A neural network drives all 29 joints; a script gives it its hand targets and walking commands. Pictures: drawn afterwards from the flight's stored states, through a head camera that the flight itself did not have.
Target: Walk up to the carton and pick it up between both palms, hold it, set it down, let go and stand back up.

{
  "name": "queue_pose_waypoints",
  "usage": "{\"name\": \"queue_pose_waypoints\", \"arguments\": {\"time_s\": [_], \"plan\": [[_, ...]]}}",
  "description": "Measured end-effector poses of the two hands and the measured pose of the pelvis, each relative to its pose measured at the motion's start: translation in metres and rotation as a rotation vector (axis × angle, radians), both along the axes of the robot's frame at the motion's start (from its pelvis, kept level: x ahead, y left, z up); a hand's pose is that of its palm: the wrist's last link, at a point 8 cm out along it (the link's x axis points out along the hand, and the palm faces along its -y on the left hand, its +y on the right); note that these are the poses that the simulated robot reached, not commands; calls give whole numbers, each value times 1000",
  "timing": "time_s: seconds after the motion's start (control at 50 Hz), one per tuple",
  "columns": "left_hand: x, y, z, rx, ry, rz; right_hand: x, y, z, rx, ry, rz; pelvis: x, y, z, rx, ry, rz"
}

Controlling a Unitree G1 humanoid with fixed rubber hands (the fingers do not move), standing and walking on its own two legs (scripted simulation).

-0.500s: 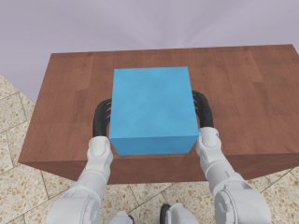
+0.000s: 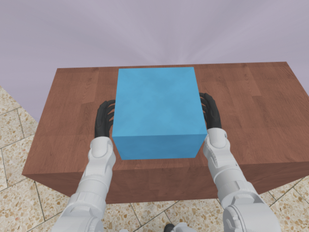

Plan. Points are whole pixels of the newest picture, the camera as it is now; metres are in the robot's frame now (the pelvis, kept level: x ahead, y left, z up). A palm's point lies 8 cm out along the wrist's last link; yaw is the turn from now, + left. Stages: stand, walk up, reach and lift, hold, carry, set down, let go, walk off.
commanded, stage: reach and lift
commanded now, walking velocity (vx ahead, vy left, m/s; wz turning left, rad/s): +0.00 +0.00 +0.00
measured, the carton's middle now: (157, 113) +0.42 -0.01 +0.03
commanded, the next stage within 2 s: none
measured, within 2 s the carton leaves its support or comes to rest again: neither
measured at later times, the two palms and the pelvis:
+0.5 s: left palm (78, 112) +0.38 +0.18 +0.10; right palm (205, 103) +0.40 -0.12 +0.11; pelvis +0.01 +0.05 +0.03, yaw -1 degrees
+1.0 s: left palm (63, 101) +0.37 +0.19 +0.16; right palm (207, 93) +0.39 -0.11 +0.16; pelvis +0.01 +0.04 +0.04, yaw +0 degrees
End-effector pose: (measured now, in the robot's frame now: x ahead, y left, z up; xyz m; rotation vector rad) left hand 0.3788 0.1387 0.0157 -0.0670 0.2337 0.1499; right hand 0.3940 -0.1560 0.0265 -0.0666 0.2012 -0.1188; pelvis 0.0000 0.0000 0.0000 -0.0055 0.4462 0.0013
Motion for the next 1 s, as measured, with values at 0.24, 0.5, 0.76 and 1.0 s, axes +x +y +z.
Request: {"name": "queue_pose_waypoints", "arguments": {"time_s": [0.24, 0.5, 0.76, 1.0], "plan": [[2, 17, 44, -24, 26, 0, 1, 17, 46, 13, 41, -6, 5, 22, 15, -36, -94, 3], [5, 38, 88, -27, 33, 8, 3, 38, 86, 13, 55, 7, 13, 46, 27, -70, -175, 13], [-3, 45, 117, -6, 51, 14, -2, 45, 110, 20, 74, 20, 15, 47, 34, -71, -276, 20], [-5, 49, 140, 34, 52, -10, -8, 48, 132, 28, 74, 4, 11, 43, 36, -65, -321, 22]]}}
